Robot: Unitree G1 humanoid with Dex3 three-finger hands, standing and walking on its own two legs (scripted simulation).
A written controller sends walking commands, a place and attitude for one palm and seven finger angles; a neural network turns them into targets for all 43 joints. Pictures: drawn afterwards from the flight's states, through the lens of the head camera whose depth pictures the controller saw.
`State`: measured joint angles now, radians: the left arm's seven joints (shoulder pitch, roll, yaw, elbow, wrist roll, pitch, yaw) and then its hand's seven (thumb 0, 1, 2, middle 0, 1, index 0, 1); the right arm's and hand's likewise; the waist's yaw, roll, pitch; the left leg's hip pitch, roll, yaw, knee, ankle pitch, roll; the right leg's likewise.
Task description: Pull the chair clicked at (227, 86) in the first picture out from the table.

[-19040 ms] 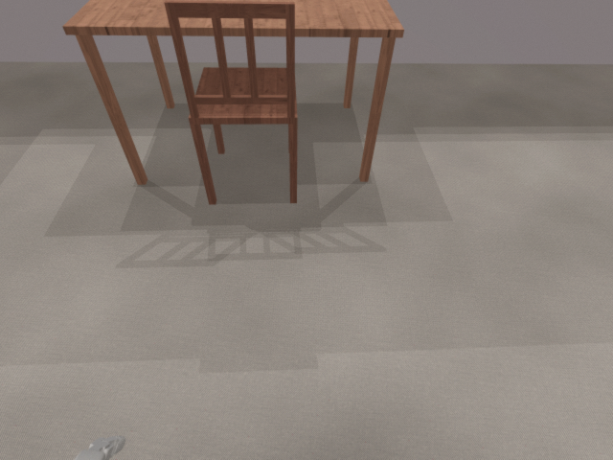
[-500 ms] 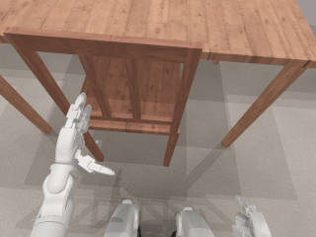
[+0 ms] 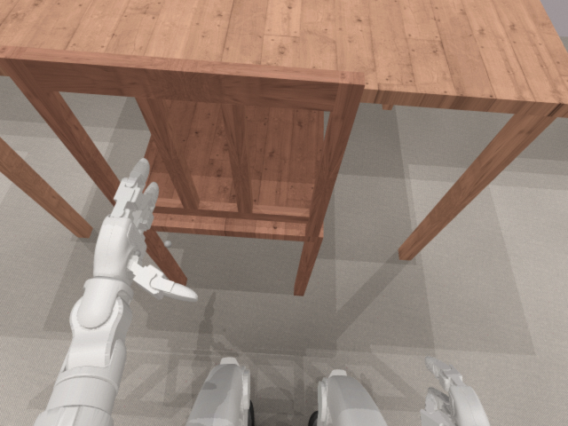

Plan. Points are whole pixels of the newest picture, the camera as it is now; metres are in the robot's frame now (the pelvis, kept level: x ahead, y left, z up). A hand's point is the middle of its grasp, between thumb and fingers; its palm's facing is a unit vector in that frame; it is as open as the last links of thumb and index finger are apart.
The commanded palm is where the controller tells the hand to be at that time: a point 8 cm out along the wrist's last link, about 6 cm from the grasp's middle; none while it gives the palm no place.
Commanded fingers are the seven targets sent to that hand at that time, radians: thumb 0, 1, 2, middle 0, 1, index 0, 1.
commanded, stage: push the fingers through the gap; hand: left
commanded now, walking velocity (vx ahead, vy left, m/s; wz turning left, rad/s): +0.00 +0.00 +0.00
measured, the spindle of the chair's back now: (174, 160) +0.49 +0.18 +0.02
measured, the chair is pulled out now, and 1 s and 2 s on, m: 0.00 0.00 0.00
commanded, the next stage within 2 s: hook a spindle and tug to test in 1.44 s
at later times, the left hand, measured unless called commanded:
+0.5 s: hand (180, 209) +0.40 +0.16 +0.02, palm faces -0.06 -1.00 -0.03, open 17.0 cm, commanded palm +0.38 +0.21 +0.02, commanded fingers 0.00 -0.50 0.30 -0.06 -0.08 -0.06 -0.08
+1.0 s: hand (187, 185) +0.44 +0.15 +0.02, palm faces -0.03 -1.00 -0.04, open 17.0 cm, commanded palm +0.42 +0.20 +0.02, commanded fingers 0.00 -0.50 0.30 -0.06 -0.08 -0.06 -0.08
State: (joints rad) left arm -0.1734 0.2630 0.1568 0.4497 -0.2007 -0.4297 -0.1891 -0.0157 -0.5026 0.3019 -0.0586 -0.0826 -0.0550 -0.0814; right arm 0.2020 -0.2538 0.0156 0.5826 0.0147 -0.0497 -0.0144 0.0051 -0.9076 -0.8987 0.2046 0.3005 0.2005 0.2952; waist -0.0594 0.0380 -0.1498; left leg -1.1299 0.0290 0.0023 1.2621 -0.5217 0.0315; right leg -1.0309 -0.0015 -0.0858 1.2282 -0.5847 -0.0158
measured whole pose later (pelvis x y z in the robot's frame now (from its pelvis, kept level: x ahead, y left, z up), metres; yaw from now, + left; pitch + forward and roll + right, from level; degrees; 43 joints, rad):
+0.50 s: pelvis +0.00 +0.00 +0.00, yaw -1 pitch +23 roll -3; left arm -0.39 0.28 0.20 0.64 -0.18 -0.44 -0.18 -0.02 -0.50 0.30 -0.06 -0.08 -0.05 -0.08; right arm 0.23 -0.25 0.02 0.62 0.01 -0.03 -0.01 0.00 -0.91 -0.90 0.20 0.30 0.20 0.30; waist -0.09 0.04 -0.15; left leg -1.15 0.03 0.01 1.26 -0.51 0.03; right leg -1.06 0.00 -0.08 1.22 -0.57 -0.01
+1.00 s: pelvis -0.01 +0.00 -0.01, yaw -1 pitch +25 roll -3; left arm -0.59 0.31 0.26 0.86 -0.13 -0.49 -0.16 -0.02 -0.50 0.30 -0.06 -0.08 -0.05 -0.08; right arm 0.25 -0.26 0.02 0.64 -0.01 0.00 0.00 0.00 -0.91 -0.90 0.20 0.30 0.20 0.30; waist -0.12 0.04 -0.15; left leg -1.20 0.04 0.01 1.28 -0.51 0.03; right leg -1.11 0.01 -0.08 1.24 -0.57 -0.02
